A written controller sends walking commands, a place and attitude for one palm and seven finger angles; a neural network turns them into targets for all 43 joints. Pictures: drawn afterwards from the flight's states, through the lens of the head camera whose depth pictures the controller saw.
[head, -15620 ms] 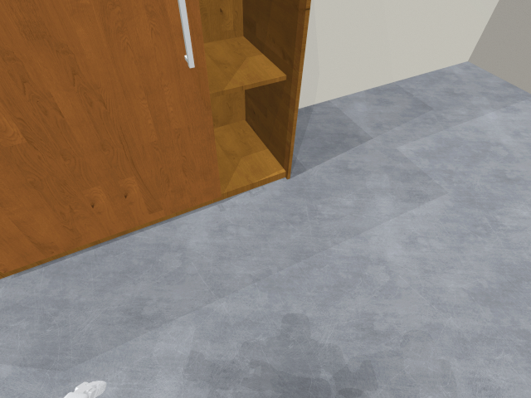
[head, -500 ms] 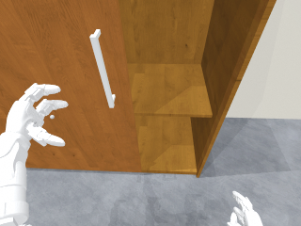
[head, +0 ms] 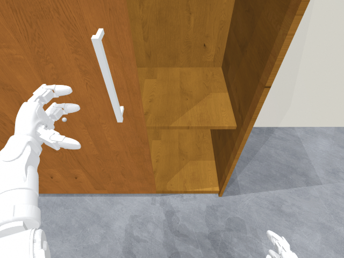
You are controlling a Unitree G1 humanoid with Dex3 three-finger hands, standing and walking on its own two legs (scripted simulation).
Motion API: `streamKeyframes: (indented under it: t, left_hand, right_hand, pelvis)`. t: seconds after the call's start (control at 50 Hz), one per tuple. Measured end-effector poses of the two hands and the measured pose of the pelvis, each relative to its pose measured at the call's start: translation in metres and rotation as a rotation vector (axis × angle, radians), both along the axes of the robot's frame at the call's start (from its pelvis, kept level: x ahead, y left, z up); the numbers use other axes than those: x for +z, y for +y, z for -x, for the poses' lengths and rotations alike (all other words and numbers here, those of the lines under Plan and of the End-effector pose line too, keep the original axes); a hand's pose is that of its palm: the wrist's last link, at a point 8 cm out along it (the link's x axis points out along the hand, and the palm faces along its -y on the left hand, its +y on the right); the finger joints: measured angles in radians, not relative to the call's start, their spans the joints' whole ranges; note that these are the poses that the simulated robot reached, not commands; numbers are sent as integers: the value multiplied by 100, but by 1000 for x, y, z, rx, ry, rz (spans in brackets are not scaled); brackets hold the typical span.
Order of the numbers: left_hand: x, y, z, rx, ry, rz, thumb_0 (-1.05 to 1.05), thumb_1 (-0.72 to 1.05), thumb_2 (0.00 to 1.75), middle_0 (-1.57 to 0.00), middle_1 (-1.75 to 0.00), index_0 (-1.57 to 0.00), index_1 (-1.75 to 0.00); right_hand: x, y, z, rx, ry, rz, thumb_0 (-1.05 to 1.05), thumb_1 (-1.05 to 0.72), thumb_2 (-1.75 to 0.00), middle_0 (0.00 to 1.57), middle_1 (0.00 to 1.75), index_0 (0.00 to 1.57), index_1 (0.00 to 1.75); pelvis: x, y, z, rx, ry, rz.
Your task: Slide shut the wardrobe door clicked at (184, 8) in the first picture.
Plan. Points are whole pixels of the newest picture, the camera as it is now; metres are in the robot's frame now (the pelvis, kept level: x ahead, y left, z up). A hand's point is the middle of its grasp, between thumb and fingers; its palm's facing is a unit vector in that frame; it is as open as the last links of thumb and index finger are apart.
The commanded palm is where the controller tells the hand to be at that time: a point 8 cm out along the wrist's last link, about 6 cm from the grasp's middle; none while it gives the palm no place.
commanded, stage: move the hooked fingers beside the handle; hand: left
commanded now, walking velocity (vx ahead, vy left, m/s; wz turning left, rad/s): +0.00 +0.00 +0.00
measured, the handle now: (111, 82) +0.53 +0.19 +0.12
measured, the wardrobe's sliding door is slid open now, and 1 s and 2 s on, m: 0.38 0.38 0.38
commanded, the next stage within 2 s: feel for the door with the fingertips in 1.76 s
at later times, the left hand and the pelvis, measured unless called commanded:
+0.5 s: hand (77, 103) +0.43 +0.25 +0.13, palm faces +0.05 -1.00 -0.03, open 14.0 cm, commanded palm +0.41 +0.30 +0.13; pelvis +0.00 +0.00 +0.00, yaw +0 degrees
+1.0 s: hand (81, 96) +0.45 +0.24 +0.13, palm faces +0.04 -1.00 -0.01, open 14.0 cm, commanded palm +0.43 +0.30 +0.13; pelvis +0.00 +0.01 -0.01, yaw -2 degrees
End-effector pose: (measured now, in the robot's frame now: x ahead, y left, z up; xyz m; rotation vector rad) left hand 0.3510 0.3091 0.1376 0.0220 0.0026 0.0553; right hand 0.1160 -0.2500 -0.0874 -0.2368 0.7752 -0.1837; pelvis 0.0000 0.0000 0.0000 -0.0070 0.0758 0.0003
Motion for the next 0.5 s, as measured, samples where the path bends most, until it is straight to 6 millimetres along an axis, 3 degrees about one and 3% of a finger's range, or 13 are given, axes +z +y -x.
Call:
streamKeyframes:
  t: [0.18,0.3,0.5]
  left_hand:
    - [0,3,-14,6,-1,5,-1,-50,30,-30,-120,-30,-120]
    - [0,-10,-29,-24,-2,-2,-1,-50,30,-29,-120,-30,-120]
    - [-1,-10,-56,-3,15,-5,-1,-50,30,-30,-120,-30,-120]
  right_hand:
    - [-5,-3,12,-14,61,6,1,-90,-90,20,30,20,30]
    - [-10,-5,23,-23,112,14,1,-90,-90,20,30,20,30]
    - [-14,-10,50,-72,184,11,1,-90,-90,20,30,20,30]
  pelvis:
    - [-1,1,-1,3,15,3]
    - [-2,3,0,7,29,5]
    - [-4,2,2,-7,55,5]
